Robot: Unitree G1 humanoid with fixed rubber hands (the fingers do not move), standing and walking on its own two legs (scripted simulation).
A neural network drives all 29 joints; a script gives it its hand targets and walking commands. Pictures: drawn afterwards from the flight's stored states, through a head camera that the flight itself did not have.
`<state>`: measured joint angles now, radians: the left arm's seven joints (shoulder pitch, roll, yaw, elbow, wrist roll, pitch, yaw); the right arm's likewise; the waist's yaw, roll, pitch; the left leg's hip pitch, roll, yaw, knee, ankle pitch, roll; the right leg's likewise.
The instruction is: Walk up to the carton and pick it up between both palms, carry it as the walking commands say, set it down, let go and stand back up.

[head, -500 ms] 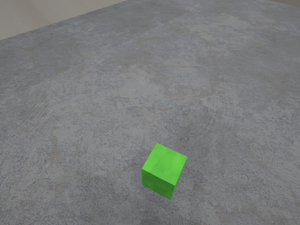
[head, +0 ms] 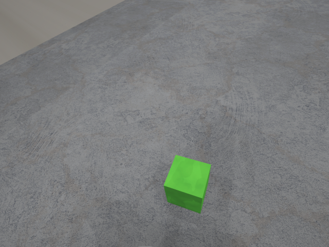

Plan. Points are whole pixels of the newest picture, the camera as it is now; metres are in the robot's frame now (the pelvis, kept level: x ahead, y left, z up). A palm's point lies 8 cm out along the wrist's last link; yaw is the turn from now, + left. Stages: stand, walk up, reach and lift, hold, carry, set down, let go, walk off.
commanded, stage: walk up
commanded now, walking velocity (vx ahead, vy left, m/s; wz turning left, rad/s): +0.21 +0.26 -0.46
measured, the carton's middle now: (188, 184) +0.57 +0.00 -0.66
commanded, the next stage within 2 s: stand in 1.94 s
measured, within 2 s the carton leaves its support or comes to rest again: neither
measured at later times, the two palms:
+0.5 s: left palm (107, 179) +0.34 +0.26 -0.13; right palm out of the picture -0.04 -0.10 -0.14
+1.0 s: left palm (78, 193) +0.30 +0.36 -0.15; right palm out of the picture +0.16 -0.17 -0.11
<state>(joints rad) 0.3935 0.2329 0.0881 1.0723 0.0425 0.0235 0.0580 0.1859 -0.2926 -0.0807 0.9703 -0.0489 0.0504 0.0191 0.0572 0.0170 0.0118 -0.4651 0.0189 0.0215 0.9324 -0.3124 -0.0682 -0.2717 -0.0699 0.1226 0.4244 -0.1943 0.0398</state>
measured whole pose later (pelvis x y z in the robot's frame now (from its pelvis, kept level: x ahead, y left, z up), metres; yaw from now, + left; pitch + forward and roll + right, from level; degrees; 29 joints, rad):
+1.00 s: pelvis +0.18 +0.11 -0.01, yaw -13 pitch +0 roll -3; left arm 0.16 0.29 0.10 0.99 0.03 0.10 -0.02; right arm 0.24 -0.24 -0.06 0.93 -0.03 0.03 -0.06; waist -0.01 -0.03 0.06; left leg -0.31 0.17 0.11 0.50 -0.17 -0.03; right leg -0.50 0.00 -0.01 1.16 -0.39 0.07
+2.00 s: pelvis +0.16 +0.11 +0.00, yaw -15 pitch -1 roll -1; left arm 0.25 0.18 0.02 1.10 0.02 0.04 0.04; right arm 0.26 -0.12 -0.01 1.05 -0.02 -0.02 -0.04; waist 0.01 -0.04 0.04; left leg -0.14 -0.02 0.12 0.37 -0.22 0.07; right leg -0.25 -0.02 0.01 0.63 -0.37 0.01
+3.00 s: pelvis +0.12 +0.08 -0.03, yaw -13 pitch +8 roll +0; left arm -0.06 0.25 -0.04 0.60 -0.09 0.64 0.01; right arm -0.05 -0.25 0.04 0.61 0.12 0.64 -0.04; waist 0.01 -0.01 -0.02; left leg -0.51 0.01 0.06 0.69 -0.32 0.03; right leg -0.49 0.00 -0.08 0.69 -0.34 -0.04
